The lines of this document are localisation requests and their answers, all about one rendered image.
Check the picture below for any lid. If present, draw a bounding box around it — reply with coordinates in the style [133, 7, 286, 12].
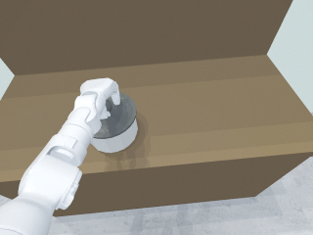
[93, 92, 137, 139]

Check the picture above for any knob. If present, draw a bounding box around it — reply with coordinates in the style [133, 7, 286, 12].
[106, 99, 112, 112]

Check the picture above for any robot left hand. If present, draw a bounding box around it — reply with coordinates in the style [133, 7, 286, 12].
[80, 77, 120, 119]

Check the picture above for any pot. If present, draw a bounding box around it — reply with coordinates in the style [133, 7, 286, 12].
[91, 119, 138, 153]

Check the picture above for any left robot forearm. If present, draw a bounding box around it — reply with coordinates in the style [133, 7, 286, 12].
[18, 89, 106, 195]

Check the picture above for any table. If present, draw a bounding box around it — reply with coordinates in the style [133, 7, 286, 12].
[0, 0, 313, 217]

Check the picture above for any robot left upper arm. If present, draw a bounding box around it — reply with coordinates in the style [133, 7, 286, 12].
[0, 154, 82, 235]

